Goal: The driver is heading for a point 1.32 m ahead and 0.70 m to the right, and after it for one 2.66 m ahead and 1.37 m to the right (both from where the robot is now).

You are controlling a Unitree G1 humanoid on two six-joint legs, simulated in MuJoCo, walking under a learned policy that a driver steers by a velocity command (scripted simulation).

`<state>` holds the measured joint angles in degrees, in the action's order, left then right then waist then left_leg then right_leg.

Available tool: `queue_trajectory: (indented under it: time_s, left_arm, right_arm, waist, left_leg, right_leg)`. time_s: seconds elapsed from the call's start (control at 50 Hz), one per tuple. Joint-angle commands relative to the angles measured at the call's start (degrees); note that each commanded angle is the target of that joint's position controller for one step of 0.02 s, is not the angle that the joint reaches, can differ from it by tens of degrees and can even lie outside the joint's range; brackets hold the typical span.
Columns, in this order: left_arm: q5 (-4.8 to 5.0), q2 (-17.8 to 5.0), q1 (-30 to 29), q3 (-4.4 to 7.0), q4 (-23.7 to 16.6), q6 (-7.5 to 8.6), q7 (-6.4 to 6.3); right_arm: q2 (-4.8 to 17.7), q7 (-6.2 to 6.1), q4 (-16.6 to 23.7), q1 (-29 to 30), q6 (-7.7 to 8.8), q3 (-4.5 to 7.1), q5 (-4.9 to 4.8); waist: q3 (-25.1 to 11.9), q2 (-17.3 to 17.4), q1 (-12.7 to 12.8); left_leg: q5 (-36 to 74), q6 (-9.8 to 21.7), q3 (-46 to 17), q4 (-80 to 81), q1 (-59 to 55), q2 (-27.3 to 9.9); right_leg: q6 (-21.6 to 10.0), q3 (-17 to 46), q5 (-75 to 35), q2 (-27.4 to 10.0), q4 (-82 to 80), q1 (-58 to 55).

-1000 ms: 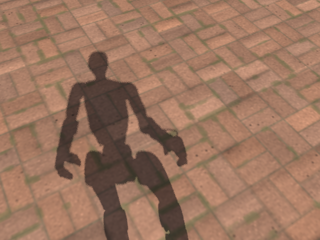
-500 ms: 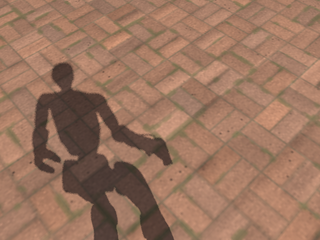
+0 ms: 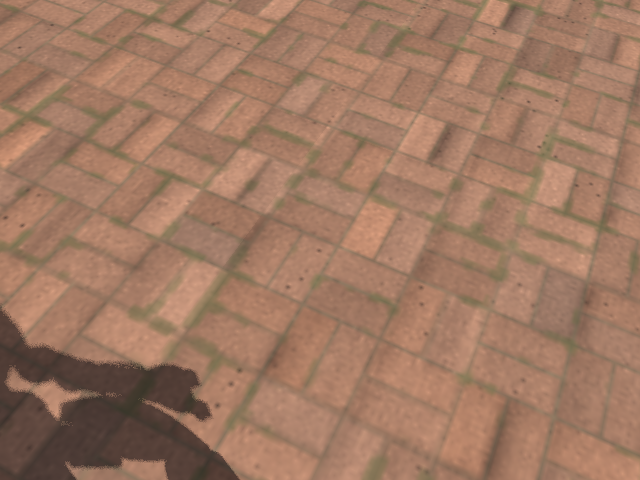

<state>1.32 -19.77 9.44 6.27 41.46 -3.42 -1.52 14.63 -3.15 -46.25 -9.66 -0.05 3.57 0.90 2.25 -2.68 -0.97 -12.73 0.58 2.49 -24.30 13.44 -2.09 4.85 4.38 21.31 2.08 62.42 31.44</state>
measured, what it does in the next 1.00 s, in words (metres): steps on the spot, turning right: right foot, then left foot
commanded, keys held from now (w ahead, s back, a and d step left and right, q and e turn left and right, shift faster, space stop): e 0.88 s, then no key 0.12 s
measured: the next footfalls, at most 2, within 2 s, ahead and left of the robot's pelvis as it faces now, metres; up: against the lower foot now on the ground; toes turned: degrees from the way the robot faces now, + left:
right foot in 0.22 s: +0.03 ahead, -0.15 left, +0.00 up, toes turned -10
left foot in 0.66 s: +0.12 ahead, +0.06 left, +0.00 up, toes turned -28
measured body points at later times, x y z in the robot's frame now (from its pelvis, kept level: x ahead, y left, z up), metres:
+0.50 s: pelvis +0.00 -0.05 +0.00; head +0.04 -0.08 +0.45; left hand +0.23 +0.18 -0.08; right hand +0.07 -0.37 -0.11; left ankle +0.07 +0.10 -0.69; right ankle -0.01 -0.14 -0.74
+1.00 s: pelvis +0.01 -0.04 +0.00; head +0.05 -0.06 +0.44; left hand +0.30 +0.11 -0.10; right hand -0.03 -0.35 -0.10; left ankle +0.08 +0.07 -0.74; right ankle -0.07 -0.15 -0.71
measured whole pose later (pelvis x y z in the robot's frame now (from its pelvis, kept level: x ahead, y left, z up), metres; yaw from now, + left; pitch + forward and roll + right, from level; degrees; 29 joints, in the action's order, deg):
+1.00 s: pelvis +0.01 -0.04 +0.00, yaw -34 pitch +1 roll +0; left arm 0.9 -17.8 10.0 4.5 35.8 -3.7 -0.1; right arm 16.2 -1.4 -39.6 -9.3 -1.1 3.9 -0.1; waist 3.9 -0.3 -1.2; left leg -13.8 -0.6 4.8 -26.0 13.3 -3.9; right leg 4.7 1.2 23.9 -1.3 46.0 23.1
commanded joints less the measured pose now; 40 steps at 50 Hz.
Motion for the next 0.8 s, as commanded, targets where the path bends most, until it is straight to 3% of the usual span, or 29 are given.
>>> queue_trajectory:
  time_s: [0.02, 0.06, 0.14, 0.18, 0.2, 0.22, 0.24, 0.26, 0.28, 0.3, 0.32, 0.34, 0.38, 0.46, 0.58, 0.64, 0.66, 0.68, 0.7, 0.72, 0.74, 0.76, 0.78, 0.8]
  left_arm:
    - [0.01, -1.8, -4.85, -0.35, -6.83, 0.9, 0.62]
    - [-0.11, -1.39, -4.98, -0.79, -7.63, 0.86, 1.22]
    - [-0.04, -2.79, -3.35, -0.21, -8.06, 0.1, 2.23]
    - [-0.06, -2.62, 0.07, 0.24, -7.11, -0.17, 2.72]
    - [-0.14, -3.86, 2.77, 0.95, -6.12, -0.17, 2.35]
    - [0.01, -8.99, 5.8, 2.55, -5.97, 0.0, 1.49]
    - [-1.25, -14.86, 5.53, 3.18, -7.8, 0.58, 1.06]
    - [-2.63, -11.63, 7.26, 2.42, -7.71, 2.1, 1.71]
    - [-2.54, -10.14, 4.59, 1.75, -7.36, 3.17, 1.72]
    - [-1.54, -8.76, 1.14, 1.49, -7.41, 3.59, 1.34]
    - [-0.68, -7.2, -1.29, 0.88, -7.81, 3.49, 0.99]
    - [-0.62, -6.83, -2.42, 0.51, -8.1, 3.29, 0.61]
    - [-1.06, -6.71, -2.18, 0.33, -8.4, 3.04, 0.12]
    - [-0.73, -7.76, -0.87, 0.66, -8.29, 2.65, -0.46]
    - [-0.63, -8.58, -1.62, 0.88, -9.04, 1.83, 0.25]
    - [0.24, -7.92, -3.78, 0.61, -9.77, 1.25, 0.11]
    - [0.32, -6.65, -3.15, 0.25, -9.95, 1.16, -0.15]
    - [-0.54, -3.26, 0.02, -0.62, -9.92, 1.21, -0.11]
    - [-0.01, -5.03, -0.07, 0.09, -11.48, 1.74, -0.19]
    - [-0.8, -9.67, 2.08, 1.57, -9.98, 2.04, -0.22]
    - [-0.17, -10.77, 2.58, 2.3, -8.54, 1.75, -0.03]
    - [-0.03, -9.24, 3.62, 2.25, -7.18, 1.03, -0.22]
    - [-0.11, -7.91, 3.3, 1.93, -7.21, 0.5, -0.22]
    - [0.1, -6.09, 2.64, 1.39, -7.54, 0.26, 0.06]
  right_arm:
    - [11.15, -0.58, 3.16, -0.66, 0.08, 2.64, -0.15]
    - [12.64, -0.14, 3.61, 0.16, -0.1, 3.21, -0.42]
    - [13.86, 1.04, 3.83, 0.95, -0.12, 3.82, -1.49]
    - [13.66, 1.31, 3.68, 2.18, -0.1, 3.86, -2.61]
    - [11.85, 1.58, 2.56, -0.31, 0.08, 3.44, -2.6]
    - [8.96, 2.0, 2.57, -2.23, 0.25, 2.67, -0.79]
    - [6.04, 2.02, 6.63, 0.76, 0.55, 1.41, 1.49]
    - [9.05, 1.64, 7.55, 5.71, 0.78, 2.27, 0.34]
    - [10.02, 1.51, 7.81, 6.36, 0.59, 2.67, -1.05]
    - [10.2, 1.08, 6.8, 5.03, 0.34, 2.94, -1.08]
    - [10.93, 0.58, 6.32, 4.52, 0.08, 3.25, -0.48]
    - [10.96, 0.5, 6.2, 3.59, -0.02, 3.38, -0.12]
    - [9.66, 0.78, 6.3, 1.9, 0.15, 3.17, -0.33]
    - [7.62, 1.1, 7.7, 4.1, 0.34, 2.24, -0.51]
    - [8.42, 2.29, 9.13, 4.26, 1.35, 2.39, -1.22]
    - [8.29, 2.95, 8.69, 0.43, 2.18, 2.75, -1.34]
    - [9.84, 2.84, 8.39, -1.18, 2.33, 3.28, -0.91]
    - [13.74, 2.41, 9.06, -2.03, 2.02, 4.03, 0.08]
    - [15.98, 2.61, 8.7, -1.16, 1.68, 4.35, 1.86]
    - [12.64, 2.48, 10.33, 0.83, 1.88, 3.5, 1.38]
    - [9.85, 2.09, 11.0, 3.26, 1.81, 2.67, 0.94]
    - [8.96, 1.78, 11.58, 5.06, 1.58, 2.42, 0.32]
    - [8.49, 1.44, 11.64, 5.51, 1.42, 2.22, -0.45]
    - [8.57, 1.09, 11.6, 5.01, 1.11, 2.04, -0.46]
  waist:
    - [-5.15, 12.46, -1.99]
    - [-5.62, 13.03, -2.09]
    - [-5.46, 13.8, -1.33]
    - [-5.67, 12.67, 1.18]
    - [-6.61, 9.6, 1.86]
    - [-8.32, -2.16, 1.79]
    - [-8.75, -16.37, 1.29]
    - [-12.73, -8.81, 5.89]
    - [-9.69, -6.78, 3.98]
    - [-7.55, -4.57, 2.14]
    - [-6.48, -3.98, 1.25]
    - [-6.59, -4.44, 0.32]
    - [-8.1, -4.52, -0.31]
    - [-7.49, -4.96, 1.08]
    - [-6.77, -6.68, 1.88]
    - [-7.48, -6.58, -0.78]
    - [-8.12, -4.75, -1.04]
    - [-10.28, 6.85, 1.0]
    - [-6.7, 20.83, 2.32]
    - [-6.45, 15.18, 2.21]
    - [-5.43, 11.61, 2.92]
    - [-4.43, 9.61, 3.49]
    - [-3.37, 9.84, 2.78]
    - [-2.91, 10.08, 2.3]
  left_leg:
    - [20.58, 11.83, -9.24, 6.18, -13.27, -14.19]
    - [21.95, 11.8, -6.87, 6.04, -11.33, -14.86]
    - [22.31, 10.66, -4.24, 3.9, -9.06, -16.04]
    - [20.19, 7.7, -1.93, -0.82, -7.09, -15.5]
    - [15.59, 4.35, 0.82, -6.08, -3.18, -13.67]
    - [1.11, -0.94, 5.94, -19.6, 8.43, -8.82]
    - [-27.09, -5.38, 5.36, -34.31, 25.57, -0.15]
    - [-27.76, -5.24, -4.06, -43.54, 25.93, 0.28]
    - [-22.93, -4.29, -5.56, -45.48, 26.62, -0.69]
    - [-17.6, -3.86, -6.06, -43.77, 26.64, -1.48]
    - [-14.1, -3.95, -6.5, -41.8, 26.14, -1.77]
    - [-11.35, -4.3, -6.19, -41.76, 23.26, -0.96]
    - [-8.01, -4.85, -5.82, -39.63, 20.61, 0.55]
    - [-6.36, -5.63, -6.58, -27.21, 18.56, 1.88]
    - [-8.54, -4.56, -7.22, -15.29, 10.91, 4.26]
    - [-0.65, -2.87, -6.36, -0.83, 2.88, 4.54]
    - [5.95, -1.4, -8.21, 3.51, -3.13, 0.91]
    - [14.49, 3.04, -18.69, 5.09, -10.1, -11.21]
    - [23.08, 13.5, -32.32, 7.1, -8.21, -20.32]
    - [22.42, 16.71, -31.01, 7.01, -6.63, -22.21]
    - [20.16, 14.27, -24.51, 6.19, -4.99, -18.57]
    - [16.53, 11.61, -19.08, 5.69, -4.57, -14.72]
    - [16.42, 11.0, -16.4, 5.6, -5.05, -13.47]
    - [17.58, 10.86, -13.26, 5.83, -4.64, -12.06]
  right_leg:
    - [1.34, -2.03, 0.37, -3.06, -6.69, 5.34]
    - [0.65, -4.14, 1.03, -3.95, -12.24, 0.07]
    - [-1.99, -7.68, -0.65, -3.13, -22.48, -7.97]
    - [-4.89, -9.35, -8.03, -1.86, -33.55, -14.75]
    - [-6.93, -8.08, -14.11, -0.92, -39.14, -21.94]
    - [-10.59, 4.31, -31.65, -9.01, -41.19, -33.27]
    - [-22.49, 25.07, -48.77, -23.92, -39.87, -37.27]
    - [-27.18, 25.55, -44.13, -24.86, -41.6, -33.92]
    - [-24.34, 20.07, -39.02, -21.23, -42.26, -31.45]
    - [-20.7, 16.06, -33.47, -17.58, -42.32, -28.98]
    - [-18.66, 14.57, -31.44, -15.91, -42.45, -27.0]
    - [-18.23, 13.23, -32.61, -14.5, -42.62, -24.16]
    - [-18.41, 12.46, -32.21, -13.1, -42.68, -23.13]
    - [-18.2, 14.88, -25.54, -12.07, -42.0, -23.22]
    - [-17.95, 22.51, -23.08, -11.42, -39.86, -20.43]
    - [-15.1, 24.45, -24.14, -8.8, -36.24, -19.93]
    - [-12.41, 23.0, -18.25, -6.51, -33.55, -16.54]
    - [-8.77, 15.39, -1.37, -0.69, -21.8, -9.84]
    - [-5.56, 5.72, 16.92, 6.56, -11.09, 1.55]
    - [-3.28, 6.04, 15.97, 2.11, 1.16, 2.46]
    - [-2.35, 5.23, 11.81, 1.24, 5.49, 2.37]
    - [-1.13, 4.26, 8.46, 0.64, 7.45, 2.59]
    - [-0.11, 3.67, 5.39, 0.22, 9.06, 4.29]
    - [0.58, 2.09, 3.7, -0.12, 8.44, 4.15]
